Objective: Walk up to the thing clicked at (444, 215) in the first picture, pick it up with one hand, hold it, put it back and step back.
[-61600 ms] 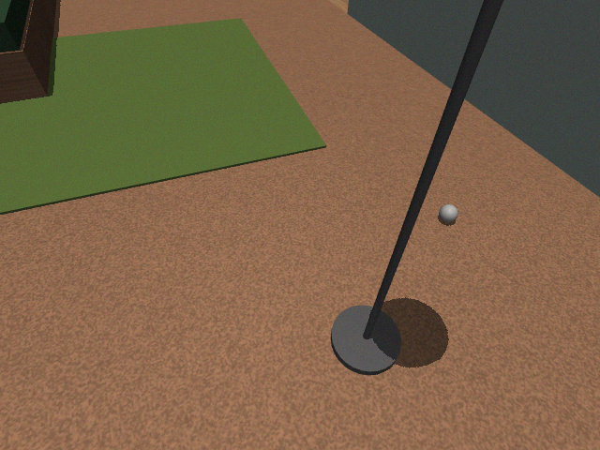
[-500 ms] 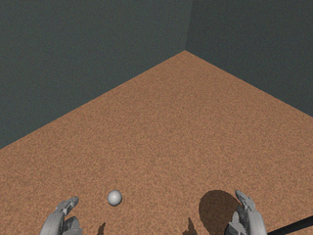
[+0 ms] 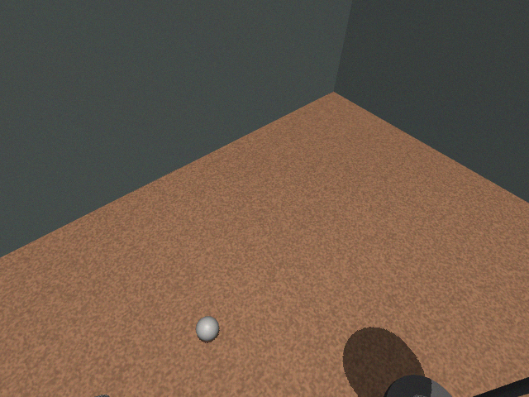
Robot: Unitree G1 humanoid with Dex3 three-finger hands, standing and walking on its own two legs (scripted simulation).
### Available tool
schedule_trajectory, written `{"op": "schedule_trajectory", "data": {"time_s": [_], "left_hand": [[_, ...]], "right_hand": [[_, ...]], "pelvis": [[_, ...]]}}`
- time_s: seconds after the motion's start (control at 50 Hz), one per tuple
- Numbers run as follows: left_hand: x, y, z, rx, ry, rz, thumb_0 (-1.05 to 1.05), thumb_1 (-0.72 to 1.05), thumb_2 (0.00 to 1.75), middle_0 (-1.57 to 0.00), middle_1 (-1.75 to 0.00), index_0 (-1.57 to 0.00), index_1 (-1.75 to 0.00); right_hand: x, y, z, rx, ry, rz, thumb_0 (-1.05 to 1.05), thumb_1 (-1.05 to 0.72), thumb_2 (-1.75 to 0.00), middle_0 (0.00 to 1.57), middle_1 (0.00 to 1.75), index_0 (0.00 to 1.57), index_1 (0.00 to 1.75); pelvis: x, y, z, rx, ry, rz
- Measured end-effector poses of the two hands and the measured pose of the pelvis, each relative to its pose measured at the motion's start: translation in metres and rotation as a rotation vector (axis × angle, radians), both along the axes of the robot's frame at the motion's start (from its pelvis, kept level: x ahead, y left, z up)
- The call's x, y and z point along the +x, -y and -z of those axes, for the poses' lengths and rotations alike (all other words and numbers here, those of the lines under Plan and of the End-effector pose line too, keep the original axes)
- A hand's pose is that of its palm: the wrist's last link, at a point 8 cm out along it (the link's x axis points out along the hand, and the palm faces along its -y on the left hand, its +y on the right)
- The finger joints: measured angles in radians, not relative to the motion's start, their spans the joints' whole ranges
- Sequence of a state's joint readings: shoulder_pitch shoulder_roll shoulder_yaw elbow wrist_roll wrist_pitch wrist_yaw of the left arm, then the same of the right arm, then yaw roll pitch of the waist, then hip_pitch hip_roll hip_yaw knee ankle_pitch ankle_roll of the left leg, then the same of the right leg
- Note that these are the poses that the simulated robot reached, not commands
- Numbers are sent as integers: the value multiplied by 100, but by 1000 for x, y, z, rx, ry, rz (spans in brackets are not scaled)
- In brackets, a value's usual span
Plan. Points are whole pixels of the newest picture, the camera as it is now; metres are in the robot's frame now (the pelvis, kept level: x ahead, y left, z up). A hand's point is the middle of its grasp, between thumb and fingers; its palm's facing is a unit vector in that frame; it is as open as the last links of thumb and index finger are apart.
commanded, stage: stand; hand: left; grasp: from above
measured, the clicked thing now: (207, 328) +0.46 +0.21 -0.72
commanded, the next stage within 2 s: none
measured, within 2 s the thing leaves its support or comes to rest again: neither
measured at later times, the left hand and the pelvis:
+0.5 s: hand out of the picture +0.04 +0.24 -0.14, palm faces +0.03 -0.94 -0.33, open 7.4 cm; pelvis -0.01 +0.00 +0.02, yaw +1 degrees
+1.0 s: hand out of the picture +0.06 +0.23 -0.14, palm faces +0.02 -0.94 -0.33, open 7.4 cm; pelvis +0.00 -0.01 +0.03, yaw +0 degrees
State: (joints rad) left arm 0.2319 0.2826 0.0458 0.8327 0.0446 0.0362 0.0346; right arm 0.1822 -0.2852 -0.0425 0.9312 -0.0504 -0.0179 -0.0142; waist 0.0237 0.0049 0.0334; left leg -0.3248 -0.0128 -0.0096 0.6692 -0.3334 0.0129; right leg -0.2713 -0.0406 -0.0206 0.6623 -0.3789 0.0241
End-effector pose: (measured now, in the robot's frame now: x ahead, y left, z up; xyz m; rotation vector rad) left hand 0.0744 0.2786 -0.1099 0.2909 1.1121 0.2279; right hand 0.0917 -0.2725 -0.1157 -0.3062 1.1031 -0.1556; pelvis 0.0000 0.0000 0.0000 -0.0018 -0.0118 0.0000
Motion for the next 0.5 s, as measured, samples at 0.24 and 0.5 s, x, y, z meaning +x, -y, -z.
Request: {"op": "schedule_trajectory", "data": {"time_s": [0.24,0.5], "left_hand": [[-41,3,1,-36,-130,-46,1,90,90,-20,-30,-21,-30],[-43,-5,-7,-16,-151,-53,1,90,90,-20,-30,-21,-30]], "right_hand": [[-27,-6,-5,18,-93,44,0,-90,-90,20,30,21,30],[-38,3,-9,10,-129,60,0,-90,-90,20,30,21,30]], "pelvis": [[-4,-2,-17,-3,44,-8],[-7,-1,-22,-1,54,-10]]}}
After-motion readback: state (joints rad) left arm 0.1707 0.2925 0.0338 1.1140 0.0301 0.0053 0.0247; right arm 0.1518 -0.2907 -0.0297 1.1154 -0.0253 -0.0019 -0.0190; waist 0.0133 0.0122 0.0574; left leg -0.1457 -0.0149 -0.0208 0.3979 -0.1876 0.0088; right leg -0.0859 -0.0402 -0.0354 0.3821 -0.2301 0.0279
